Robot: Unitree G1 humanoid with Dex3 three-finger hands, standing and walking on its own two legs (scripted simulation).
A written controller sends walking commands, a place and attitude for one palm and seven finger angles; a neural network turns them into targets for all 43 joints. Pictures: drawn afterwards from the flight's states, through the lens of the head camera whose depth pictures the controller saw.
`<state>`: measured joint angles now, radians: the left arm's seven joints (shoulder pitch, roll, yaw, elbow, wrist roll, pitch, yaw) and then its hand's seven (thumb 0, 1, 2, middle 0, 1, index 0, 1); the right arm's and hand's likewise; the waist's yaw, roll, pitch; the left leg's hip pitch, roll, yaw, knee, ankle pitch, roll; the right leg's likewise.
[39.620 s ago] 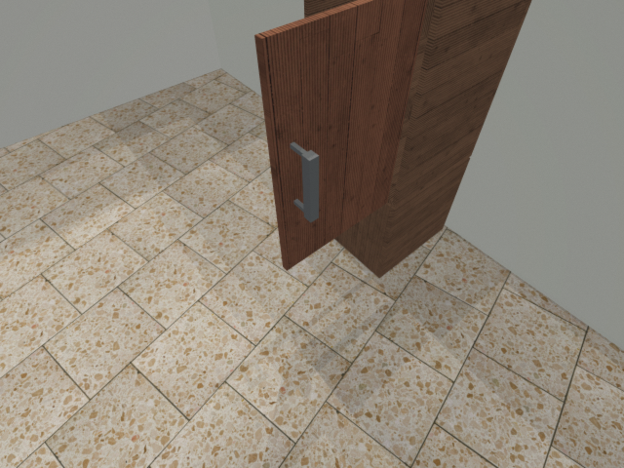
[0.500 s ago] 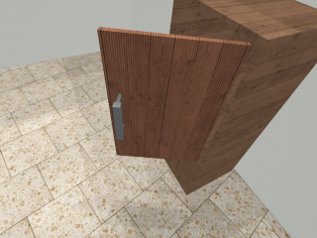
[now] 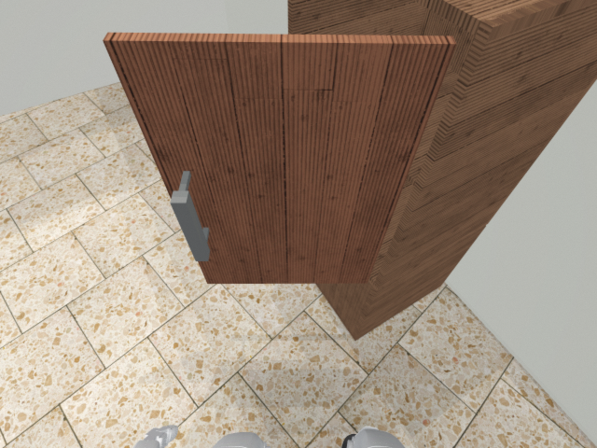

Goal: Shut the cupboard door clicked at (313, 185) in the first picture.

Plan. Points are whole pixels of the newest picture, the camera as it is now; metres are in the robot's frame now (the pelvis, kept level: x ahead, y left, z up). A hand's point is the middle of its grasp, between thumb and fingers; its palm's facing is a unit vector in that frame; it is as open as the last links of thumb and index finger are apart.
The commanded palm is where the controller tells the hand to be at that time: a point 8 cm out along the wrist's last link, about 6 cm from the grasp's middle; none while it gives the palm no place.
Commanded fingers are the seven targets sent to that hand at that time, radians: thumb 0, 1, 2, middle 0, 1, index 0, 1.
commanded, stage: come to a stop and stand still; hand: left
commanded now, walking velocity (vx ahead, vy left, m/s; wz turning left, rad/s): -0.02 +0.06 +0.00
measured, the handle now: (194, 218) +0.46 +0.19 -0.02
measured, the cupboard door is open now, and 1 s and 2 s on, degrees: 59 59 59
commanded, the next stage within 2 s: look again from close up in 1.24 s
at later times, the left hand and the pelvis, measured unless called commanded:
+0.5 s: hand out of the picture -0.02 +0.23 -0.16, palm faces -0.04 -0.97 -0.24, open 7.4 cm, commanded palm none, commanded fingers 0.00 0.90 0.90 -0.20 -0.30 -0.20 -0.30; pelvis -0.03 +0.04 +0.01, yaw -5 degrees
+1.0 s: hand out of the picture -0.05 +0.20 -0.16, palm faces -0.04 -0.98 -0.17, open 7.4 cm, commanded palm none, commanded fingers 0.00 0.90 0.90 -0.20 -0.30 -0.20 -0.30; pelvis -0.06 +0.03 +0.02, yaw -3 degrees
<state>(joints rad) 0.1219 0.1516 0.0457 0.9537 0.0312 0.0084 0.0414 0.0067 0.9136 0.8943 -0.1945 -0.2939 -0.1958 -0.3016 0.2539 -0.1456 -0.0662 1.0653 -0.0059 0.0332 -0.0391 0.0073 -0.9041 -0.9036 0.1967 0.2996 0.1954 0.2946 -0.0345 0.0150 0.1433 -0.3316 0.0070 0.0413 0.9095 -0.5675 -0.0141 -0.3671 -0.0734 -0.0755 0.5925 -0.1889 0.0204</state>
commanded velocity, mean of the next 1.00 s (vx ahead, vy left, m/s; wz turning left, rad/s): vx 0.03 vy -0.05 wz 0.00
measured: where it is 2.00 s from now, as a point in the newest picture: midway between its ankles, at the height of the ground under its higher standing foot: outside the picture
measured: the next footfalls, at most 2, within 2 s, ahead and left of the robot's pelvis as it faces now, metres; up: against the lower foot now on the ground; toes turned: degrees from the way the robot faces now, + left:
right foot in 0.34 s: +0.00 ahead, -0.07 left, +0.00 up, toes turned -8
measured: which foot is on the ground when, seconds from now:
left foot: down 0.00-1.00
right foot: down 0.00-0.10, up 0.12-0.32, down 0.34-1.00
